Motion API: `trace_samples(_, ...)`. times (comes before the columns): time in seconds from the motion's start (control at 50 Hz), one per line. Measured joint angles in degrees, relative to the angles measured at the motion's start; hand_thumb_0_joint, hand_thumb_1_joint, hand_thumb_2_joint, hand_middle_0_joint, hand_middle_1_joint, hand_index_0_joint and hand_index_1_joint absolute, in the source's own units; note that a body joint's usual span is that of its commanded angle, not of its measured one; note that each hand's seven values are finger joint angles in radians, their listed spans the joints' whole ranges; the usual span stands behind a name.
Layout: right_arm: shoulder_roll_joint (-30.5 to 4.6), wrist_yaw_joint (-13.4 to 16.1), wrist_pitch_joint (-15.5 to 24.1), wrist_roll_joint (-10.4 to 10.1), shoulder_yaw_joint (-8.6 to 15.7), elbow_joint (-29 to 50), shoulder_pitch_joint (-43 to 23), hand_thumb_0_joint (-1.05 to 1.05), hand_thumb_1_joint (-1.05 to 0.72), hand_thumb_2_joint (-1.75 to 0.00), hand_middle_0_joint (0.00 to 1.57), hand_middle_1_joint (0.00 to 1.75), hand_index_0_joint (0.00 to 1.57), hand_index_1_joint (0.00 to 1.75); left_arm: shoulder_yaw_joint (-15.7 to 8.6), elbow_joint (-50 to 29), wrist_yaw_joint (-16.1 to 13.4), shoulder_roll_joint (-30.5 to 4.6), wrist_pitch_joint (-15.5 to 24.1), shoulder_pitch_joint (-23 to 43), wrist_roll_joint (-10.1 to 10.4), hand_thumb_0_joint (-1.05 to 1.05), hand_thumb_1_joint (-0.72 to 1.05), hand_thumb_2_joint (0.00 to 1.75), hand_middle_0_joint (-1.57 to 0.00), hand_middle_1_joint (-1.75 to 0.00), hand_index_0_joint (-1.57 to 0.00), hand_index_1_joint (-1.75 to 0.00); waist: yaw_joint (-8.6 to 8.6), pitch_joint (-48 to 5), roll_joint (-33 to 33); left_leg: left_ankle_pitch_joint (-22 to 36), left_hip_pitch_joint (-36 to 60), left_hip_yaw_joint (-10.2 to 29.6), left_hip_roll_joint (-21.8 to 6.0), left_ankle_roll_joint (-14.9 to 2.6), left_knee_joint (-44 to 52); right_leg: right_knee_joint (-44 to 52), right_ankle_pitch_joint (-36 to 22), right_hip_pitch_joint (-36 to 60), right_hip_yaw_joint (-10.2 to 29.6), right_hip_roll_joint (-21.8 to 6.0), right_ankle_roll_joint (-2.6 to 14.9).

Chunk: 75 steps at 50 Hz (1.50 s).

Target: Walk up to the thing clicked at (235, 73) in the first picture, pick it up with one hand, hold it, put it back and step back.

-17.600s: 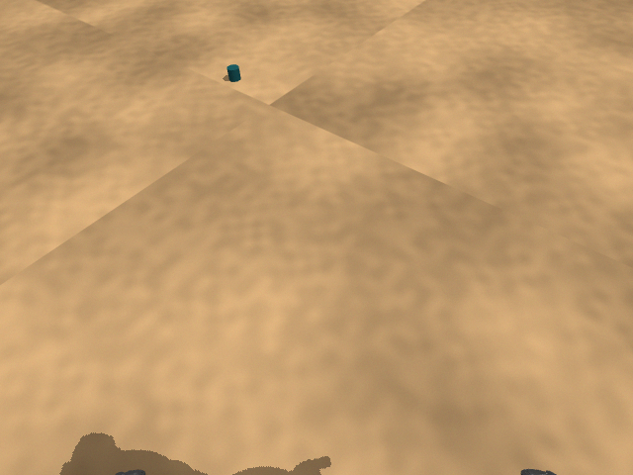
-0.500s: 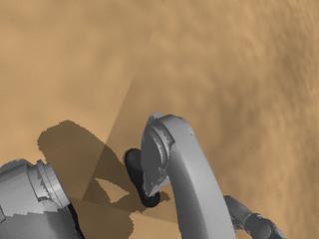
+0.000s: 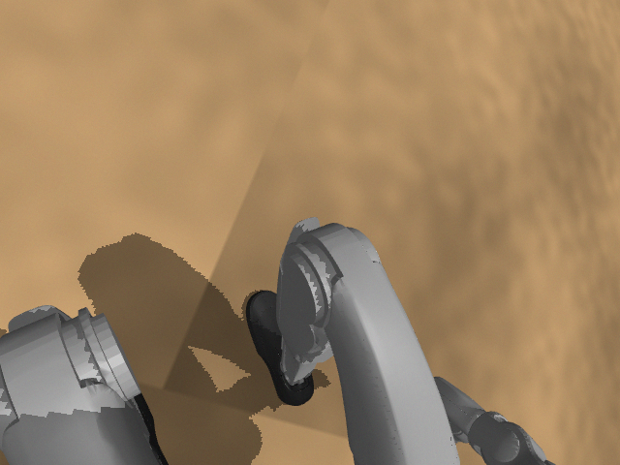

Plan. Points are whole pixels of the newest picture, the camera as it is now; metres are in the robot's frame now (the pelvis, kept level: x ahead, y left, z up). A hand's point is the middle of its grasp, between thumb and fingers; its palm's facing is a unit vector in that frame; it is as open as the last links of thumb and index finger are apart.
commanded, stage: settle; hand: left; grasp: from above
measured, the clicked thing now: out of the picture +0.45 +0.35 -0.26
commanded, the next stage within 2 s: lift in 0.96 s
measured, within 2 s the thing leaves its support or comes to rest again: leaves its support in 0.38 s
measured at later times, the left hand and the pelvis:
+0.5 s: hand out of the picture +0.44 +0.36 -0.21, palm faces -0.37 -0.15 -0.92, open 9.8 cm; pelvis +0.01 +0.00 +0.01, yaw +1 degrees
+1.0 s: hand out of the picture +0.43 +0.36 -0.13, palm faces -0.43 -0.14 -0.89, open 9.7 cm; pelvis +0.00 -0.01 +0.03, yaw +5 degrees
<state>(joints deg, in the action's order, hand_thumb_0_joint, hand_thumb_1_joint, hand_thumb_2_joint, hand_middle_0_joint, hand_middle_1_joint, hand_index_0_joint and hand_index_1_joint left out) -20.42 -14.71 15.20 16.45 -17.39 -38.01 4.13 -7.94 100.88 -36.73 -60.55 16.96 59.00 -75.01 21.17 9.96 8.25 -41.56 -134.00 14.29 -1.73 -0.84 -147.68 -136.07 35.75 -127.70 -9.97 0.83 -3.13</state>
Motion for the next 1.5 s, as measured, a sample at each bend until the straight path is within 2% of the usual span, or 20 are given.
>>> trace_samples(0.1,-0.2,-0.1,0.0,0.0,-0.2,0.0,-0.2,0.00,-0.91,-0.90,0.20,0.30,0.20,0.30,0.5,0.3,-0.3,0.1,-0.3,0.4,0.0,0.00,-0.03,0.74,-0.42,-1.07,-0.50,-1.01,0.08,-0.1,0.0,-0.1,0.1,0.0,0.1,0.11,0.1,0.0,0.2,0.1,0.0,-0.1,0.03)
trace_samples(0.26,-0.5,-0.1,-0.1,-0.5,0.8,0.0,0.9,0.00,-0.91,-0.90,0.20,0.30,0.20,0.30,-0.8,-1.3,1.5,0.4,-1.5,0.2,0.1,0.00,-0.05,0.74,-0.44,-1.04,-0.53,-0.98,0.14,-0.5,-0.1,0.0,-0.1,-0.1,0.2,0.25,0.4,0.1,0.3,-0.1,0.1,-0.2,0.21)
trace_samples(0.38,-0.2,-0.4,-0.7,-1.0,2.5,-0.7,2.6,0.00,-0.92,-0.90,0.20,0.30,0.20,0.30,-3.5,-7.2,3.9,1.6,-2.5,-2.5,0.5,0.00,-0.04,0.72,-0.46,-1.02,-0.55,-0.95,-0.39,-1.8,-0.8,-0.3,-0.7,-0.2,0.4,0.59,0.7,0.1,0.7,-0.9,0.1,-0.5,0.55)
trace_samples(0.42,0.1,-0.6,-1.2,-1.3,3.4,-1.2,3.2,0.00,-0.92,-0.90,0.20,0.30,0.20,0.30,-3.5,-10.1,4.8,2.8,-2.8,-3.8,1.2,0.00,-0.04,0.71,-0.47,-1.01,-0.56,-0.94,-1.00,-2.7,-1.3,-0.5,-0.9,-0.3,0.5,0.74,0.9,0.1,1.0,-1.1,0.2,-0.6,0.69)
trace_samples(0.56,1.4,-1.1,-3.4,-3.3,6.9,-2.8,4.0,0.00,-0.91,-0.90,0.20,0.30,0.20,0.30,-2.4,-18.3,8.3,8.1,-4.3,-7.4,3.3,0.00,-0.01,0.66,-0.48,-0.98,-0.58,-0.90,-3.53,-6.9,-4.4,-0.8,-1.2,-1.7,0.8,0.73,2.6,0.8,2.2,-1.6,1.1,-1.3,1.03)
trace_samples(0.68,2.0,-0.9,-5.2,-5.6,9.3,-2.5,3.3,0.00,-0.91,-0.90,0.20,0.30,0.20,0.30,0.2,-20.2,12.8,11.3,-6.1,-7.1,5.0,0.00,-0.01,0.65,-0.49,-0.95,-0.60,-0.87,-5.37,-9.1,-7.0,-0.1,-0.7,-3.7,0.8,0.21,4.9,1.9,2.3,-1.6,2.6,-1.7,0.96)
trace_samples(0.78,2.2,-0.2,-6.6,-7.0,10.2,-1.7,3.0,0.00,-0.91,-0.90,0.20,0.30,0.20,0.30,1.5,-21.7,16.8,12.8,-6.1,-6.5,6.3,0.00,-0.02,0.65,-0.50,-0.94,-0.61,-0.86,-6.41,-9.5,-7.8,0.8,0.2,-4.9,0.8,0.22,6.8,2.9,1.8,-1.2,3.6,-2.0,1.13)
trace_samples(0.92,2.1,1.7,-9.0,-7.9,11.1,-1.2,3.6,0.00,-0.91,-0.90,0.20,0.30,0.20,0.30,1.0,-23.8,19.9,13.4,-3.8,-6.4,6.0,0.00,-0.03,0.65,-0.52,-0.92,-0.63,-0.84,-6.88,-9.7,-7.9,1.9,0.8,-5.2,1.1,0.62,8.3,3.7,1.0,-0.8,3.8,-2.3,1.64)
trace_samples(1.04,2.0,3.4,-10.9,-8.5,12.3,-1.4,4.7,0.00,-0.91,-0.90,0.20,0.30,0.20,0.30,0.0,-26.3,20.2,13.4,-2.5,-7.3,4.8,0.00,-0.04,0.65,-0.54,-0.90,-0.65,-0.83,-6.96,-10.3,-7.9,2.4,1.2,-5.6,1.1,0.60,9.1,4.2,0.7,-0.6,4.1,-2.4,1.69)
trace_samples(1.12,2.3,4.1,-11.7,-8.8,13.0,-1.9,5.3,0.00,-0.91,-0.90,0.20,0.30,0.20,0.30,-0.2,-26.9,20.0,13.7,-2.8,-7.3,4.8,0.00,-0.04,0.65,-0.56,-0.89,-0.66,-0.81,-7.03,-11.2,-8.1,2.5,1.5,-6.1,1.0,0.35,9.8,4.8,0.7,-0.4,4.5,-2.4,1.52)
trace_samples(1.2,2.8,4.7,-12.1,-9.5,13.7,-2.2,5.9,0.00,-0.91,-0.90,0.20,0.30,0.20,0.30,0.4,-27.4,20.9,14.5,-4.4,-7.4,5.9,0.00,-0.05,0.65,-0.57,-0.87,-0.66,-0.81,-7.27,-12.5,-8.5,2.7,2.0,-6.7,1.0,0.09,11.1,5.9,0.7,0.1,4.9,-2.5,1.40)
trace_samples(1.28,3.5,5.1,-12.7,-10.4,14.5,-2.1,6.7,0.00,-0.92,-0.90,0.20,0.30,0.20,0.30,1.3,-29.3,23.2,15.8,-6.3,-8.9,7.5,0.00,-0.04,0.65,-0.57,-0.86,-0.66,-0.80,-7.83,-13.9,-9.0,2.7,3.3,-7.4,0.9,-0.18,12.9,7.4,0.8,1.3,5.4,-2.6,1.29)
trace_samples(1.4,4.2,6.2,-14.0,-12.1,15.8,-1.5,7.5,0.00,-0.91,-0.90,0.21,0.30,0.20,0.30,2.7,-35.7,27.3,18.3,-7.2,-13.5,9.8,0.00,-0.04,0.65,-0.57,-0.86,-0.67,-0.80,-9.36,-16.0,-9.8,2.9,6.2,-8.5,0.9,-0.55,16.4,10.4,0.9,3.9,6.2,-2.8,1.08)
trace_samples(1.5,4.3,7.2,-15.0,-13.2,16.8,-0.4,7.5,0.00,-0.91,-0.90,0.21,0.30,0.20,0.30,3.6,-41.3,29.4,19.7,-7.2,-17.4,11.6,0.00,-0.04,0.65,-0.57,-0.86,-0.67,-0.80,-10.72,-17.4,-10.1,3.2,9.2,-9.2,0.9,-0.57,19.7,13.4,0.6,6.7,6.6,-2.9,1.09)
